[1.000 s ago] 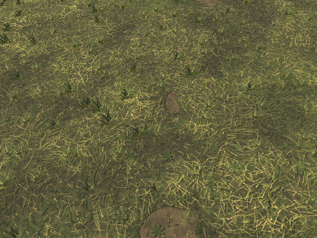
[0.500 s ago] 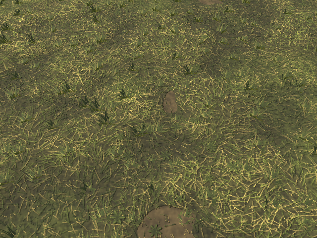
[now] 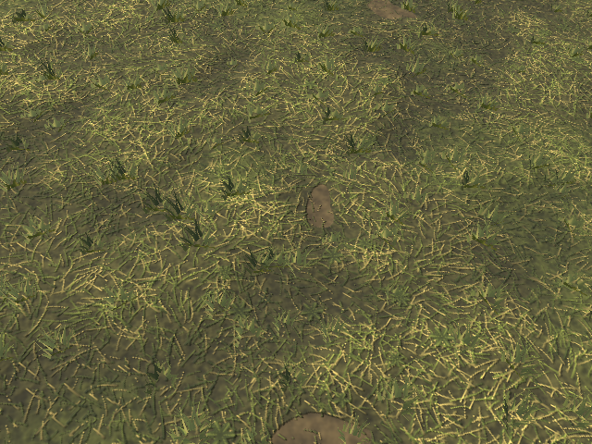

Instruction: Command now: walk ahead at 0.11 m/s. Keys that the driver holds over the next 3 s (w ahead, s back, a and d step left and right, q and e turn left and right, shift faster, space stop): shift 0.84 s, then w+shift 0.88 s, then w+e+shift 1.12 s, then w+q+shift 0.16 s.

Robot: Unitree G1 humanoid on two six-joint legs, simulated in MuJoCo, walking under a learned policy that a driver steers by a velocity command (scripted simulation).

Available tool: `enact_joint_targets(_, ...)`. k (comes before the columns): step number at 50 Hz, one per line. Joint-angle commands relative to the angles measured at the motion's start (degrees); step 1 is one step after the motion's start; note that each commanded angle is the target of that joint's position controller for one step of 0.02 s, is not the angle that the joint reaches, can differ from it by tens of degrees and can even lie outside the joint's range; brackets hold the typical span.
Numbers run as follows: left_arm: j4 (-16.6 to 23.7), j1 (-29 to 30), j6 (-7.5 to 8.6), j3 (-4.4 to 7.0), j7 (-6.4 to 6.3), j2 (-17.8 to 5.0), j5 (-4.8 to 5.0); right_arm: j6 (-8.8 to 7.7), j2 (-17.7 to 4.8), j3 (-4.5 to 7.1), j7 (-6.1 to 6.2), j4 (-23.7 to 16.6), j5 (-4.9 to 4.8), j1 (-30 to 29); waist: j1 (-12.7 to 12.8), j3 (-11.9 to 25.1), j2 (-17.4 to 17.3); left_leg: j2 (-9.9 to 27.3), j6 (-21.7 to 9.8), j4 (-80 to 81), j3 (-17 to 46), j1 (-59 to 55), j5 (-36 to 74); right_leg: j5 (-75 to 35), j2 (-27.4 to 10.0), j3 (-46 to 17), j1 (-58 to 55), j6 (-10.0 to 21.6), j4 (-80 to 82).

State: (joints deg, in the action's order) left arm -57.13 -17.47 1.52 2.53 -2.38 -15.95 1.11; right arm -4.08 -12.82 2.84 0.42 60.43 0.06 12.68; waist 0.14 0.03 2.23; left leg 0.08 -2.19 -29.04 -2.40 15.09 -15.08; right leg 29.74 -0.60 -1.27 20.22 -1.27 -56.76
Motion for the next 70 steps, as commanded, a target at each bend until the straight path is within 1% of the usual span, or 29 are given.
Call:
enact_joint_targets(1,2.47,0.44,0.57,1.2,-0.37,-3.7,-0.52,-0.62,-5.17,-0.23,0.18,-2.23,0.29,-0.37,0.61,-0.95,-8.64,13.79,-8.18,13.53,13.78,-7.42,27.55,-5.68,-4.3,-2.15,10.68,0.29,-2.38)
enact_joint_targets(3,1.74,0.0,0.34,0.57,-0.13,-0.72,-0.59,-0.42,-4.05,-0.96,0.65,-1.17,1.19,0.39,1.54,0.63,-8.87,10.55,-7.63,11.81,7.67,-5.7,37.0,-9.24,-3.59,-0.4,4.12,-0.41,6.66)
enact_joint_targets(5,2.25,2.65,0.07,-0.05,-0.18,0.08,-0.58,0.01,-6.83,-0.63,1.15,-0.94,1.24,0.1,1.14,2.14,-8.44,9.77,-8.32,10.23,5.95,-5.37,41.31,-10.15,-2.25,1.1,-0.88,-0.99,15.48)
enact_joint_targets(8,1.78,2.98,-1.17,-0.07,-0.32,-1.11,-0.38,1.0,-8.56,-0.24,1.2,-0.68,-0.27,-0.7,1.6,3.17,-7.7,10.82,-8.98,9.38,7.51,-4.67,37.22,-17.66,-1.35,2.18,-7.57,-0.53,25.56)
enact_joint_targets(10,1.25,2.92,-1.94,0.26,-0.41,-2.84,-1.53,1.25,-7.2,-0.4,0.71,0.28,-1.2,1.06,1.91,1.4,-5.16,8.36,-5.65,9.82,7.67,-1.56,22.16,-29.47,-2.51,0.44,-13.65,1.43,33.28)
enact_joint_targets(11,1.58,3.05,-2.24,0.52,-0.6,-4.51,-1.86,1.14,-6.07,-0.65,0.45,0.41,-0.34,2.16,0.9,0.98,-2.54,6.14,-3.61,9.53,6.83,0.31,11.91,-36.87,-5.42,-2.35,-16.4,2.52,33.25)
enact_joint_targets(12,1.58,5.63,-2.25,1.15,-0.55,-7.43,-1.04,1.29,-4.99,-0.53,0.29,0.95,0.21,6.27,-3.04,-0.09,3.11,2.16,-1.76,10.76,4.53,1.47,7.73,-38.67,-5.48,-2.14,-16.36,4.55,30.01)
enact_joint_targets(14,1.04,6.7,-1.79,0.75,0.08,-3.09,-0.74,2.13,-5.03,-0.6,0.88,1.17,0.1,4.0,-0.73,-1.39,1.02,0.73,-0.07,9.11,2.45,-1.85,9.3,-34.65,-3.53,-1.4,-12.53,4.2,30.25)
enact_joint_targets(18,-0.34,7.19,-0.72,0.96,0.31,-2.63,-0.8,3.33,-4.91,-0.69,1.45,1.21,0.21,4.01,-0.78,1.25,-0.17,1.45,-0.22,6.93,2.43,-5.61,18.17,-39.53,-3.0,-0.95,-13.21,3.62,29.72)
enact_joint_targets(27,-2.33,8.72,-1.21,1.23,0.05,-2.64,-0.71,3.98,-4.82,-0.64,1.56,1.66,0.06,3.49,-0.46,1.17,-2.19,1.87,0.12,6.5,2.3,-7.18,18.9,-38.4,-2.51,-0.5,-13.18,3.67,29.96)
enact_joint_targets(42,-4.89,8.8,-1.96,1.21,-0.31,-1.73,-0.92,3.68,-3.73,-1.04,1.88,2.7,0.26,5.18,-0.1,-2.24,-2.28,2.02,0.34,8.74,2.42,-4.0,8.63,-29.69,-1.82,-0.26,-11.95,2.93,32.25)
enact_joint_targets(43,-5.83,7.2,-2.08,1.23,-0.32,-1.26,-0.67,3.81,-4.22,-0.69,2.02,3.61,-0.15,7.5,-0.48,0.18,-3.27,1.52,-0.89,9.56,2.35,-5.29,-4.56,-16.48,0.48,2.34,-11.86,3.13,30.02)
enact_joint_targets(45,-3.73,11.14,-1.45,1.79,0.04,-2.38,0.11,3.45,-8.9,0.98,2.19,3.16,-1.54,11.12,-3.17,-6.23,-8.48,9.42,-7.24,16.84,14.82,-4.48,-37.78,5.95,2.77,5.11,2.56,3.37,20.09)
enact_joint_targets(46,-0.47,16.51,-0.17,1.18,0.73,-0.64,0.9,2.34,-12.33,2.17,2.25,2.6,-2.04,11.21,-4.32,-11.2,-14.22,19.24,-12.01,24.3,27.23,-4.58,-42.7,-1.26,0.67,5.47,10.75,3.68,10.5)
enact_joint_targets(47,1.62,20.35,1.05,1.31,1.24,-1.36,1.32,0.92,-11.34,2.07,2.26,1.78,-1.17,10.67,-4.88,-14.46,-12.14,23.98,-14.34,27.17,33.36,-6.65,-36.72,-2.25,-3.27,1.06,19.5,4.1,2.34)
enact_joint_targets(48,1.65,19.25,2.07,1.72,1.71,-1.8,1.57,-0.41,-8.88,1.49,2.08,1.1,-0.57,9.53,-3.23,-14.4,-8.76,23.93,-13.67,25.86,32.09,-11.63,-29.72,-4.46,-5.51,-1.14,26.17,4.46,-2.48)
enact_joint_targets(50,0.97,15.75,3.79,2.0,2.64,-1.44,1.25,-1.56,-6.63,1.11,1.31,-0.22,-1.17,8.45,-1.72,-9.8,-6.15,20.33,-10.46,23.33,24.11,-17.43,-20.03,-9.35,-7.75,-1.61,28.79,4.51,-1.14)
enact_joint_targets(53,1.45,16.97,4.63,1.57,3.28,0.77,0.79,-1.37,-8.04,1.49,1.16,-1.97,-1.32,8.26,-2.19,-6.52,-8.35,14.4,-7.8,23.74,13.52,-10.34,-13.45,-13.95,-5.63,3.25,14.82,2.27,11.59)
enact_joint_targets(57,1.89,15.14,4.14,1.15,3.82,0.26,1.36,-1.53,-10.79,2.46,0.74,-3.11,-2.36,8.84,-0.43,-8.61,-9.29,14.98,-9.05,22.61,9.78,-1.92,-14.66,-14.71,-3.13,7.81,2.48,2.09,20.08)
enact_joint_targets(59,-0.36,6.06,4.05,2.36,3.49,-2.12,1.43,-1.52,-10.3,2.27,0.51,-3.96,-1.92,7.35,4.6,-6.1,-8.15,13.56,-8.09,14.08,6.59,2.12,-6.06,-14.72,-0.32,10.02,-9.39,3.37,21.84)
enact_joint_targets(60,-3.32,-4.96,4.19,4.11,3.1,-5.22,1.75,-1.53,-8.88,1.67,0.29,-4.64,-1.09,5.86,10.03,-0.6,-6.42,10.99,-6.79,0.25,3.31,5.87,8.01,-14.11,0.98,9.62,-21.67,4.91,22.0)
enact_joint_targets(61,-5.99,-17.6,4.45,5.99,2.65,-11.55,1.09,-1.66,-5.09,0.47,0.17,-7.39,0.27,1.42,15.9,4.56,6.3,6.26,-3.04,-28.65,-1.87,17.89,10.81,-1.49,-9.2,-6.78,-32.94,8.74,27.49)
enact_joint_targets(62,-5.79,-19.4,5.83,4.41,3.92,-11.51,-0.81,-3.2,1.97,-1.06,0.24,-10.87,-1.19,2.37,11.32,9.0,19.79,-3.07,-2.75,-47.03,6.3,32.13,-15.36,21.02,-19.24,-40.59,-36.69,14.59,42.42)
enact_joint_targets(63,-4.06,-11.09,6.88,2.52,4.71,-6.11,-1.12,-4.44,-1.41,-0.4,-0.12,-12.28,-4.34,0.35,7.96,3.98,11.64,-0.59,-5.03,-55.4,12.01,40.39,-9.73,25.05,-22.12,-45.68,-32.33,14.46,46.31)
enact_joint_targets(64,-2.89,-6.83,7.28,1.41,5.13,-3.15,-0.86,-5.04,-2.93,-0.43,-0.57,-13.6,-4.89,-1.91,6.28,0.51,7.34,2.38,-7.0,-56.73,11.27,44.43,-4.37,18.78,-21.89,-38.23,-28.8,13.47,44.73)
enact_joint_targets(65,-2.29,-3.51,7.2,0.66,5.46,-2.1,-0.82,-4.95,-3.39,-0.52,-0.6,-13.69,-3.47,-1.75,3.98,-0.31,2.52,5.79,-7.13,-54.1,9.74,42.46,0.94,10.96,-19.76,-30.38,-24.31,12.64,44.3)
enact_joint_targets(66,-1.64,-0.11,6.9,0.34,5.64,-1.93,-1.26,-4.35,-3.63,-0.13,-0.48,-13.82,-1.89,-1.37,1.49,-1.58,1.11,8.47,-6.53,-49.61,8.71,38.98,5.22,5.38,-17.04,-23.72,-18.32,11.26,44.81)
enact_joint_targets(68,-1.41,1.06,6.55,-0.44,5.22,-0.47,-1.94,-2.09,-3.16,-0.06,-1.1,-13.14,-1.89,1.29,-1.3,-3.37,3.12,10.63,-4.71,-46.16,7.83,34.11,8.44,0.59,-13.76,-16.2,-10.58,10.52,47.11)
enact_joint_targets(70,-2.23,-2.19,6.64,-0.43,4.34,-1.39,-1.62,-0.9,-3.45,0.02,-0.9,-13.56,-1.62,-0.46,-1.04,-6.04,0.89,10.45,-2.55,-42.53,6.55,36.45,11.97,-5.2,-12.47,-12.09,-9.4,11.52,50.02)
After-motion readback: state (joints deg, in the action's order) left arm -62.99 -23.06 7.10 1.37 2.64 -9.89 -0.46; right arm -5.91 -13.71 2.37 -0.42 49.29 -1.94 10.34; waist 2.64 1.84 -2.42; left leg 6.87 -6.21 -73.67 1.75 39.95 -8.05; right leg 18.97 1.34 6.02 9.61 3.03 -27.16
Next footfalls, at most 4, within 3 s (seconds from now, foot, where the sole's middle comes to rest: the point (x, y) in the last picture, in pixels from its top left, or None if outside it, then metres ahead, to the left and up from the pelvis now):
0.20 right None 0.11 -0.13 -0.78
1.20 right None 0.24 -0.20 -0.78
1.72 left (297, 346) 0.75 -0.01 -0.78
2.22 right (385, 227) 1.16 -0.27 -0.78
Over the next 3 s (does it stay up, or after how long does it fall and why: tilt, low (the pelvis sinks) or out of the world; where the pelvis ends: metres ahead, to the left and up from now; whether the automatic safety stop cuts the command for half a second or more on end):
stays up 1.53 -0.48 -0.01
